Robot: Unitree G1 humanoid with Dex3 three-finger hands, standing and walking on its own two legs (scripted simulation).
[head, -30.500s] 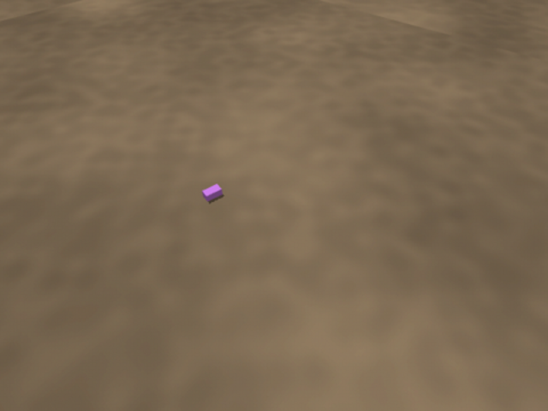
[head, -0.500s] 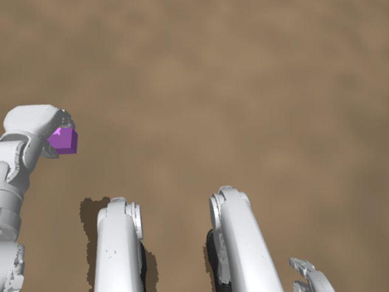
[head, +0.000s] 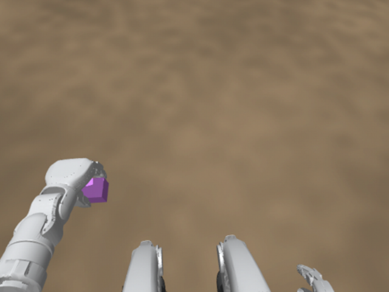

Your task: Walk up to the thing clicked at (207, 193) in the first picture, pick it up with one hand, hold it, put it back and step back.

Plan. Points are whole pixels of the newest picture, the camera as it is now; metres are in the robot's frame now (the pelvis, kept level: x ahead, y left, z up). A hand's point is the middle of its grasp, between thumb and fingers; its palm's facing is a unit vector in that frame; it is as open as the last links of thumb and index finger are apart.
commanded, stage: lift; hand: left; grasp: from above
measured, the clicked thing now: (86, 190) +0.38 +0.24 -0.10
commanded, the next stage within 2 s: hold in 0.56 s
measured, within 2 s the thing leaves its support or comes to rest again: neither
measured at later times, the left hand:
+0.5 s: hand (68, 167) +0.37 +0.23 +0.04, palm faces -0.44 -0.05 -0.90, open 7.7 cm
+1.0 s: hand (58, 154) +0.37 +0.22 +0.09, palm faces -0.46 -0.03 -0.89, open 7.7 cm
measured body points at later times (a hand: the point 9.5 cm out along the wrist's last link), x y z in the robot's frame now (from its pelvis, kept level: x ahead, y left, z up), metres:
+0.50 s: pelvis +0.04 +0.00 +0.11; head +0.10 +0.00 +0.55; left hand +0.39 +0.23 +0.09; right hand +0.13 -0.27 -0.02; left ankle +0.08 +0.13 -0.57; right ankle +0.08 -0.14 -0.57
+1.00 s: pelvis +0.07 +0.00 +0.14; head +0.10 -0.02 +0.59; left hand +0.39 +0.22 +0.14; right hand +0.18 -0.27 +0.02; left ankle +0.08 +0.13 -0.57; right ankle +0.08 -0.14 -0.57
